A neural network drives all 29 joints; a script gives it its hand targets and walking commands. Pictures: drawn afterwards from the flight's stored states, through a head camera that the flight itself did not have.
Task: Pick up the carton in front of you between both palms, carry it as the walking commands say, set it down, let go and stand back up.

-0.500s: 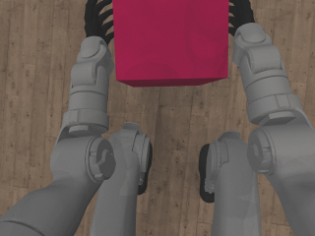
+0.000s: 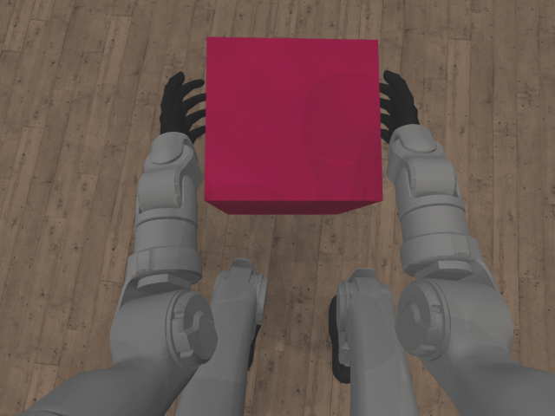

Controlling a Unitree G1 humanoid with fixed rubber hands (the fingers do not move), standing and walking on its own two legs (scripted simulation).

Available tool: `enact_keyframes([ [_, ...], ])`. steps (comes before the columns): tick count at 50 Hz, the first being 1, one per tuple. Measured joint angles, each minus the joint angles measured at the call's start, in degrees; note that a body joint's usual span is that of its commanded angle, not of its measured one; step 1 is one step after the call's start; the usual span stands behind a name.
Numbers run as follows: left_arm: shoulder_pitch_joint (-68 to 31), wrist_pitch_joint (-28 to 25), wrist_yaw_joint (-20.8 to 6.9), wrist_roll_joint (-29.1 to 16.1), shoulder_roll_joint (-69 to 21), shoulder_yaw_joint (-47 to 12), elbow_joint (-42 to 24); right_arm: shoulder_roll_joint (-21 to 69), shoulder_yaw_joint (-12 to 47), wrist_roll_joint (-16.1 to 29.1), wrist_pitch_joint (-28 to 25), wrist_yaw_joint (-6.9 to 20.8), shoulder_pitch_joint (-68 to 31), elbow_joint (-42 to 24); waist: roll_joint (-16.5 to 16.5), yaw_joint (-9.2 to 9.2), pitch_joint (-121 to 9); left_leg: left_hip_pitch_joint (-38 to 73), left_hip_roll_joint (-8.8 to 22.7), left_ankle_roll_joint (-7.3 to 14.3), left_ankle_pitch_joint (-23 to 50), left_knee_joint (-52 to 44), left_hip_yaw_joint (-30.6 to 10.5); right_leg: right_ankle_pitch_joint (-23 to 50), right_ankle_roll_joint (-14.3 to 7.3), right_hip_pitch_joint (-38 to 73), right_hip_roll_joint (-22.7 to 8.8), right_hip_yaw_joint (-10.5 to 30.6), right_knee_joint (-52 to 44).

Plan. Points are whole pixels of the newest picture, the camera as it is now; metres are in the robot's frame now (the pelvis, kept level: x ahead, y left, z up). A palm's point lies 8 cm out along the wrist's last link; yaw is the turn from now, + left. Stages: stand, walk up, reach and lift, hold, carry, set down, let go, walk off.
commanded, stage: reach and lift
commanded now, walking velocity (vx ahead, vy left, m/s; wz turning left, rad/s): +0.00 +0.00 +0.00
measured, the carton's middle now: (287, 145) +0.49 +0.04 -0.13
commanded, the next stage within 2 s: none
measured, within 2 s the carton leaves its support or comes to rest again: neither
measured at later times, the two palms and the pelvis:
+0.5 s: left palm (123, 95) +0.43 +0.17 +0.12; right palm (484, 106) +0.44 -0.13 +0.11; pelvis +0.05 +0.00 +0.14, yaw +0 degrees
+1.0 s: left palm out of the picture +0.39 +0.16 +0.27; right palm out of the picture +0.39 -0.14 +0.26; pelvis +0.09 +0.00 +0.25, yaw +0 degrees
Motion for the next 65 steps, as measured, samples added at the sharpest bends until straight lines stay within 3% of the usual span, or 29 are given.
enact_keyframes([
  [24, 18.48, -1.09, -0.89, 2.79, -4.95, -4.11, -0.79, 5.66, -0.19, -0.77, -0.67, 0.63, 21.42, -4.7, -0.38, -0.7, -3.37, 36.6, 0.93, 1.31, 1.39, -25.23, 0.56, 1.58, -0.31, 36.29, -0.49, 1.27, -25.07],
  [35, 28.23, -1.78, -1.4, 2.82, -6.61, -7.59, -2.79, 7.63, 2.0, -0.97, -0.76, 0.87, 32.76, -9.4, 0.65, -2.05, -1.73, 56.64, 1.27, 1.61, 4.97, -40.58, -0.17, 5.26, -0.69, 56.69, -0.96, 0.98, -40.93],
  [46, 33.96, 2.9, -2.96, 4.34, -5.89, -11.01, -4.86, 9.75, 3.91, -1.29, 3.75, 0.14, 40.54, -14.15, -0.28, -1.49, 1.85, 79.96, 1.76, 1.93, 10.12, -57.48, 0.21, 10.37, -0.81, 79.61, -1.37, 1.78, -57.34],
  [53, 34.94, 8.05, -3.22, 5.05, -5.59, -12.52, -7.48, 10.52, 4.22, -3.03, 8.64, 0.77, 41.43, -16.83, 0.11, -2.29, 5.82, 93.59, 1.82, 2.02, 12.9, -65.67, -0.5, 13.35, -0.94, 93.8, -1.79, 1.26, -66.32],
  [61, 33.88, 11.43, -4.01, 7.13, -5.93, -12.16, -7.52, 10.7, 4.01, -5.28, 12.43, 1.62, 40.81, -17.72, 0.03, -3.38, 8.8, 101.06, 1.83, 2.19, 14.84, -70.28, -0.5, 15.3, -0.86, 101.32, -2.04, 1.34, -71.02],
  [65, 33.46, 11.95, -4.39, 8.18, -6.06, -12.21, -7.31, 10.68, 3.87, -5.68, 12.96, 1.83, 40.78, -17.92, -0.23, -3.08, 10.12, 102.19, 1.94, 2.18, 15.43, -71.26, -0.27, 15.9, -0.84, 102.28, -1.98, 1.6, -71.82],
])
